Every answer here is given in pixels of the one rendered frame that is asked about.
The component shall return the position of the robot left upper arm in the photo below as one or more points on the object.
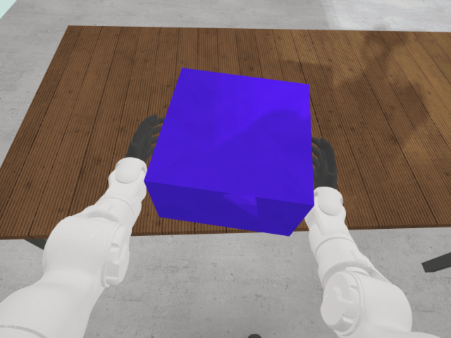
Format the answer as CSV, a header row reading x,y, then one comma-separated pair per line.
x,y
84,256

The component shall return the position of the left robot hand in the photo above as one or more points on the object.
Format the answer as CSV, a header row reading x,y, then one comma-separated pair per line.
x,y
142,140

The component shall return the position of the table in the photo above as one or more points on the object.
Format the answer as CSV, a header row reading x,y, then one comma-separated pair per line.
x,y
382,99

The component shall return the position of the robot right upper arm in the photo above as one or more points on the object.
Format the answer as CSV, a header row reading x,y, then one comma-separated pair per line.
x,y
359,306

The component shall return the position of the robot right forearm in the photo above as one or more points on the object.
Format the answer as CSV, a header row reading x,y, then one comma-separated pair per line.
x,y
333,247

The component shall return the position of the right robot hand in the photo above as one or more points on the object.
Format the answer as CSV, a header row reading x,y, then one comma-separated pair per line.
x,y
325,174

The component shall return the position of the robot left forearm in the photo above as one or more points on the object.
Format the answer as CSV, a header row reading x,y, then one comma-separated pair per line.
x,y
121,201

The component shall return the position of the carton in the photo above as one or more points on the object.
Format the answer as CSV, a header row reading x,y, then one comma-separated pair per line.
x,y
234,151

